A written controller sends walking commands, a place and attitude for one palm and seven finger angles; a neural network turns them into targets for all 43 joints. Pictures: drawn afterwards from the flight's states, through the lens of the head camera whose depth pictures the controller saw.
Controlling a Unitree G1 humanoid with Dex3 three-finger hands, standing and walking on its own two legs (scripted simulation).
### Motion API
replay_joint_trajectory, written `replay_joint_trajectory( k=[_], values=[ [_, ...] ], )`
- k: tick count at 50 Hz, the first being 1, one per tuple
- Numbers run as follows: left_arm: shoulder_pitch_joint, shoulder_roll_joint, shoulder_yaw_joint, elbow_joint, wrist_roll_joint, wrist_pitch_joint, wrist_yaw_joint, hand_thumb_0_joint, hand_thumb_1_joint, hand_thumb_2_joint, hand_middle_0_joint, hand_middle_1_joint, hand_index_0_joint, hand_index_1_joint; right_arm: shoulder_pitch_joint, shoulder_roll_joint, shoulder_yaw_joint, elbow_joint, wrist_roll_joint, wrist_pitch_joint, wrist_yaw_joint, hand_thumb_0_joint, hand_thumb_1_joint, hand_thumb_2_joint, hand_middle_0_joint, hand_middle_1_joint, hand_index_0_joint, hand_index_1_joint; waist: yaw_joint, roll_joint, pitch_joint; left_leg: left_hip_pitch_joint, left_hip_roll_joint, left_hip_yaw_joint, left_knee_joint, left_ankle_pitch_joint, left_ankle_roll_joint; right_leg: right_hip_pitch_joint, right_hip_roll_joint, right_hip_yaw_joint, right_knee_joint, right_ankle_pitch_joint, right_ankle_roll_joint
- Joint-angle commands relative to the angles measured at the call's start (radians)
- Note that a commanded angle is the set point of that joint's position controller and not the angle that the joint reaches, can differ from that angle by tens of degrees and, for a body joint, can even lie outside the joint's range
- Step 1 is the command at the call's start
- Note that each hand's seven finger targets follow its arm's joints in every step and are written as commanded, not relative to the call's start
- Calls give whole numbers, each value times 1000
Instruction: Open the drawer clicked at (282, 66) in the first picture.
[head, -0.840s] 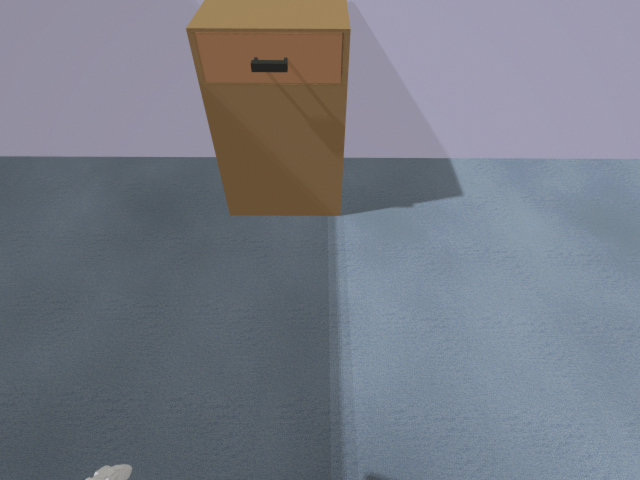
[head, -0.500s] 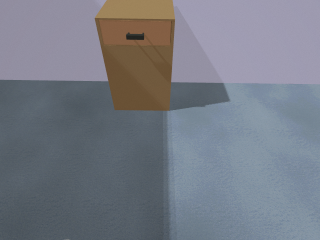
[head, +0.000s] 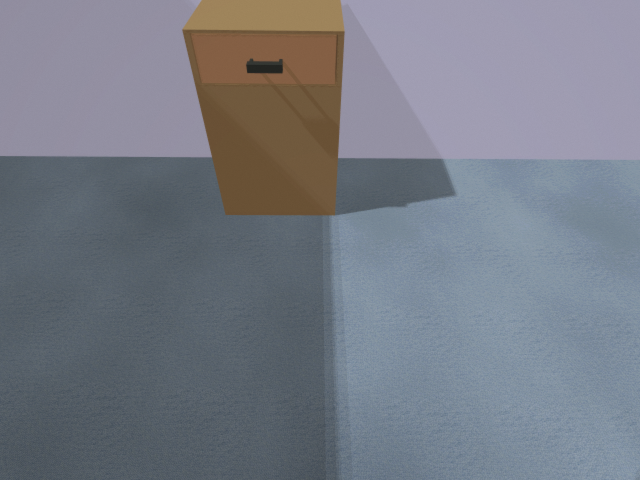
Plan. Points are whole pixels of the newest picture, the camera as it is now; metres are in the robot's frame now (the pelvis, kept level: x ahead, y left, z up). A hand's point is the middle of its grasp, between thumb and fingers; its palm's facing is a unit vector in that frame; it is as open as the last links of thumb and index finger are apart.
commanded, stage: look at it before walking up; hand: left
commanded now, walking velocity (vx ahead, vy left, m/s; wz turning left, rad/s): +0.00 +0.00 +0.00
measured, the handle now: (265, 64) +1.32 +0.25 -0.06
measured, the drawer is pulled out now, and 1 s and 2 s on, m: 0.00 0.00 0.00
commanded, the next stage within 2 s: walk to a spot facing it in 0.60 s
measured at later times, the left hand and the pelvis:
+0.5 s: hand out of the picture +0.08 +0.25 -0.16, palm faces -0.04 -0.94 -0.33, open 7.4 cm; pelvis +0.01 +0.00 +0.00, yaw +0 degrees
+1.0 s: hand out of the picture +0.04 +0.21 -0.19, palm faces +0.02 -0.98 -0.19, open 7.4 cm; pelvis +0.06 +0.02 -0.01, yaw -1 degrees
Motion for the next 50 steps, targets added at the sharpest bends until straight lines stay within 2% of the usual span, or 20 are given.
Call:
replay_joint_trajectory(
  k=[1, 6, 14, 19, 25, 35, 36, 37, 39, 40, 42, 43, 45, 46, 47, 48, 49, 50],
  values=[
    [-51, 207, 40, -66, 0, -28, 10, 0, 900, 900, -200, -300, -200, -300, -51, -200, -38, -62, 4, -27, -9, 0, -900, -900, 200, 300, 200, 300, -1, -15, -29, -1, 101, -91, -81, 52, 41, -30, -116, 116, -106, -4, -32],
    [-50, 205, 40, -67, 0, -31, 11, 0, 900, 900, -200, -300, -200, -300, -57, -198, -37, -62, 5, -29, -10, 0, -900, -900, 200, 300, 200, 300, 2, -18, -42, 9, 106, -90, -77, 94, 41, -12, -117, 110, -97, 58, -31],
    [-50, 203, 40, -69, 1, -31, 12, 0, 900, 900, -200, -300, -200, -300, -61, -198, -37, -60, 7, -29, -10, 0, -900, -900, 200, 300, 200, 300, 2, -10, -58, 24, 111, -89, -80, 121, 41, 7, -118, 101, -92, 97, -28],
    [-51, 202, 39, -67, 1, -30, 11, 0, 900, 900, -200, -300, -200, -300, -68, -198, -37, -60, 6, -28, -10, 0, -900, -900, 200, 300, 200, 300, 1, -5, -44, 28, 110, -89, -86, 110, 41, -4, -116, 105, -99, 87, -27],
    [-48, 202, 40, -64, 0, -33, 13, 0, 900, 900, -200, -300, -200, -300, -67, -201, -36, -59, 8, -31, -11, 0, -900, -900, 200, 300, 200, 300, 1, -16, -80, 53, 116, -84, -77, 181, 41, 30, -121, 96, -85, 174, -27],
    [-49, 205, 39, -60, 1, -31, 13, 0, 900, 900, -200, -300, -200, -300, -77, -202, -36, -56, 8, -29, -12, 0, -900, -900, 200, 300, 200, 300, 3, -6, -50, 51, 117, -83, -96, 166, 40, 26, -120, 94, -99, 156, -23],
    [-9, 122, 24, -41, -1, -22, 16, 0, 900, 900, -200, -300, -200, -300, -42, -121, -15, -38, 4, -21, -9, 0, -900, -900, 200, 300, 200, 300, 3, -12, -81, 56, 113, -71, -86, 122, 30, 43, -120, 85, -99, 101, -12],
    [32, 79, 13, -28, 2, -11, 17, 0, 900, 900, -200, -300, -200, -300, -10, -72, -4, -27, -1, -10, -5, 0, -900, -900, 200, 300, 200, 300, 6, -19, -69, 45, 100, -57, -71, 9, 22, 26, -112, 91, -100, -40, -8],
    [65, 85, 20, -25, 10, 0, 8, 0, 900, 900, -200, -300, -200, -300, 24, -65, -8, -27, -8, 1, -1, 0, -900, -900, 200, 300, 200, 300, 7, -52, 19, -48, 71, -48, -53, -231, 26, -31, -109, 131, -128, -294, -24],
    [81, 92, 26, -29, 12, 3, 3, 0, 900, 900, -200, -300, -200, -300, 28, -65, -11, -32, -11, 4, 1, 0, -900, -900, 200, 300, 200, 300, 12, -62, 62, -93, 60, -44, -38, -303, 28, -59, -111, 154, -140, -374, -36],
    [119, 97, 39, -37, 13, 1, -3, 0, 900, 900, -200, -300, -200, -300, 47, -53, -15, -45, -13, 0, 2, 0, -900, -900, 200, 300, 200, 300, 18, -94, 111, -162, 37, -19, 36, -320, 30, -72, -131, 205, -155, -442, -68],
    [144, 103, 44, -38, 11, -3, -3, 0, 900, 900, -200, -300, -200, -300, 62, -45, -16, -51, -12, -4, 2, 0, -900, -900, 200, 300, 200, 300, 18, -111, 97, -176, 27, 0, 88, -299, 31, -49, -151, 228, -162, -450, -87],
    [174, 103, 58, -41, 8, -15, -1, 0, 900, 900, -200, -300, -200, -300, 90, -19, -20, -60, -9, -18, 1, 0, -900, -900, 200, 300, 200, 300, 12, -139, 83, -186, 26, 40, 168, -226, 30, -24, -198, 271, -169, -410, -123],
    [179, 99, 62, -43, 7, -20, 0, 0, 900, 900, -200, -300, -200, -300, 103, -12, -23, -64, -6, -25, 1, 0, -900, -900, 200, 300, 200, 300, 7, -139, 91, -172, 31, 52, 174, -210, 30, -38, -211, 272, -160, -365, -133],
    [173, 88, 65, -46, 8, -26, 2, 0, 900, 900, -200, -300, -200, -300, 133, 1, -24, -58, -4, -32, 1, 0, -900, -900, 200, 300, 200, 300, -9, -124, 84, -133, 39, 59, 137, -195, 31, -50, -206, 244, -126, -297, -135],
    [164, 70, 65, -49, 9, -27, 0, 0, 900, 900, -200, -300, -200, -300, 166, 4, -27, -46, -3, -37, 0, 0, -900, -900, 200, 300, 200, 300, -25, -85, 84, -61, 47, 50, 94, -184, 37, -99, -169, 188, -64, -241, -119],
    [142, 37, 62, -58, 8, -26, -2, 0, 900, 900, -200, -300, -200, -300, 238, -8, -32, -22, -4, -44, -2, 0, -900, -900, 200, 300, 200, 300, -56, 35, 105, 36, 93, -37, 6, -156, 62, -196, -95, 103, 72, -206, -84],
    [97, -22, 53, -80, 6, -30, -6, 0, 900, 900, -200, -300, -200, -300, 382, -65, -52, 25, -13, -56, -9, 0, -900, -900, 200, 300, 200, 300, -109, 267, 83, 192, 253, -286, -124, -65, 135, -358, 16, -61, 401, -167, -34]
  ],
)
